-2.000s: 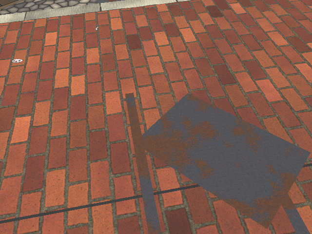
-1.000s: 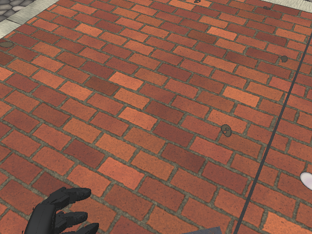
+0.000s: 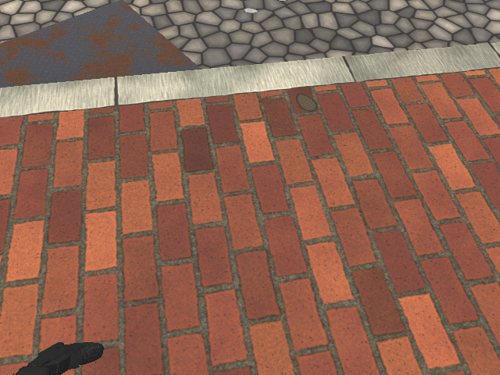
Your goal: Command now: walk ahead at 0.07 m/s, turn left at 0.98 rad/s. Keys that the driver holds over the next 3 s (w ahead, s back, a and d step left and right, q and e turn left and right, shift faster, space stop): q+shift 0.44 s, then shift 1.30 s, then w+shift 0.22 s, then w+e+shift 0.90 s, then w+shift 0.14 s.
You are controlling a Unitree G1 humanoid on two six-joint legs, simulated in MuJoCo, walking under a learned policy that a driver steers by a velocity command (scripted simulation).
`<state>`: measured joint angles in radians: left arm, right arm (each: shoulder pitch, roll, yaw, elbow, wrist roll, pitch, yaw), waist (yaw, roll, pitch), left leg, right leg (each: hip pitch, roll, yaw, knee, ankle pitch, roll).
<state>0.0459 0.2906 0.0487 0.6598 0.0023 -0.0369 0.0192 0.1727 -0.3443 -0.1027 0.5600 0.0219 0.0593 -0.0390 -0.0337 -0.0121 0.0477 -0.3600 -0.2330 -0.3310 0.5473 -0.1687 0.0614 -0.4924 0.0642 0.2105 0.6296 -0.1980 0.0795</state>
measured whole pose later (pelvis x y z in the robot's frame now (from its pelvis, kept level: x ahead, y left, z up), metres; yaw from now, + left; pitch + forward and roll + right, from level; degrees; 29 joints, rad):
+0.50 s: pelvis +0.02 -0.02 +0.00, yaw +29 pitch +2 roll -2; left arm 0.12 0.31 0.09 0.70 -0.01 0.01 0.01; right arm 0.17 -0.31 -0.08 0.56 0.02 0.09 0.01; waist 0.01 -0.01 0.06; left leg -0.33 0.06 0.04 0.62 -0.31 0.01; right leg -0.30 -0.14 -0.24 0.54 -0.23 0.05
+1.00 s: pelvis +0.04 +0.00 +0.00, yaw +37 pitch +1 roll +0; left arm 0.17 0.25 0.04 0.75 0.01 0.01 0.00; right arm 0.15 -0.23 -0.02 0.70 -0.02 0.01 0.00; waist 0.00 0.02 0.01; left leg -0.26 -0.05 -0.06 0.54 -0.29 0.02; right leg -0.26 -0.03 -0.01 0.53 -0.29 0.02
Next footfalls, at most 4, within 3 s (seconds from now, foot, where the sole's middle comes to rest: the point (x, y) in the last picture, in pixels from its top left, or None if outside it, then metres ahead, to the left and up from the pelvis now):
0.04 right None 0.15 -0.14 -0.77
0.50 left None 0.00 0.10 -0.77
0.92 right None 0.15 -0.09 -0.77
2.08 left None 0.05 0.21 -0.77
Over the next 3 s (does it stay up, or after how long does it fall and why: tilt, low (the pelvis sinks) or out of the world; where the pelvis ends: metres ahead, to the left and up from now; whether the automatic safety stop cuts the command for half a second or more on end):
stays up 0.70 0.28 -0.03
